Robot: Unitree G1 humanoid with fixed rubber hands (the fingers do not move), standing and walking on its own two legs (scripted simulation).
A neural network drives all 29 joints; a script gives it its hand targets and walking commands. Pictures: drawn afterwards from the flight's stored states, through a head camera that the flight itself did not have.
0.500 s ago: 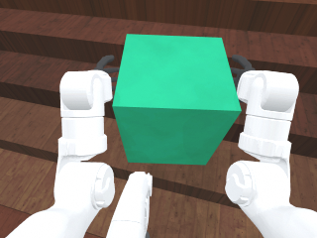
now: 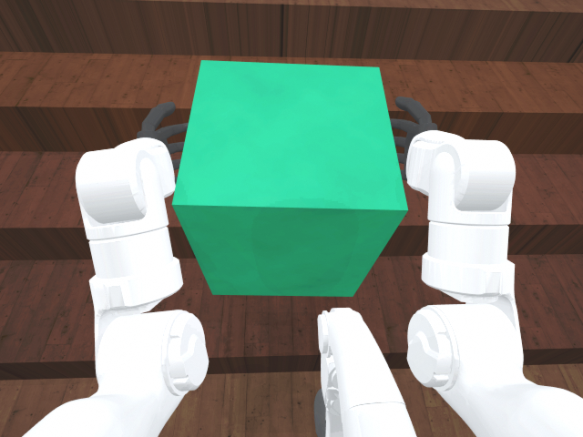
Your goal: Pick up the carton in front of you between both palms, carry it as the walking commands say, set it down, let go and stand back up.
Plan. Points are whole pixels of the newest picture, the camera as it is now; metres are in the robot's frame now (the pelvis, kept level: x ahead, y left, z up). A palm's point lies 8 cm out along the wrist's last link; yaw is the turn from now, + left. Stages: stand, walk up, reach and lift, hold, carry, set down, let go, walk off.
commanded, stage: carry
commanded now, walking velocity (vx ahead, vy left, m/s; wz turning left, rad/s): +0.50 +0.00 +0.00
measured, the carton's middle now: (286, 193) +0.40 -0.03 +0.12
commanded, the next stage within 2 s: none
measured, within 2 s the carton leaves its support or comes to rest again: neither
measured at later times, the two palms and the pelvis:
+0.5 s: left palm out of the picture +0.72 +0.16 +0.39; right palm out of the picture +0.74 -0.14 +0.38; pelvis +0.34 +0.00 +0.18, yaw +2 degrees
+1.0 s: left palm out of the picture +1.03 +0.12 +0.54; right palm out of the picture +1.04 -0.18 +0.56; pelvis +0.66 -0.05 +0.36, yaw -1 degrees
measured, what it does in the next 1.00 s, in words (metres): climbs: right foot 0.16 m higher, then left foot 0.16 m higher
